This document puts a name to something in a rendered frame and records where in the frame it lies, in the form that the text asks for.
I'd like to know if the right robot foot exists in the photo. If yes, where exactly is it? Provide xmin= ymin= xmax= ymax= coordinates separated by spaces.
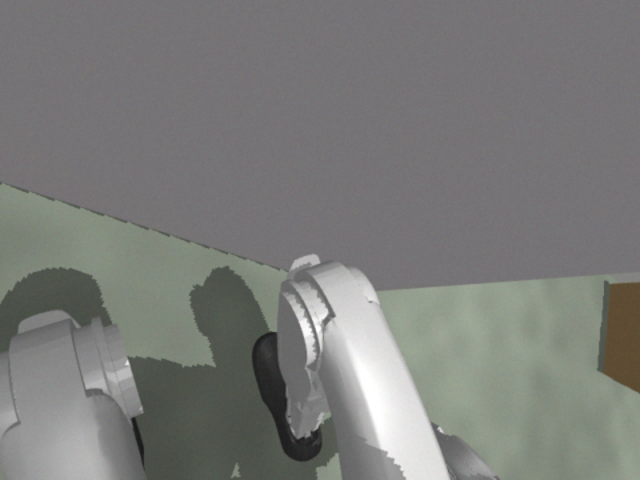
xmin=252 ymin=332 xmax=322 ymax=462

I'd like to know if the right robot hand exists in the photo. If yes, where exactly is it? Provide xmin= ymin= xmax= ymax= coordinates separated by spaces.
xmin=430 ymin=421 xmax=500 ymax=480

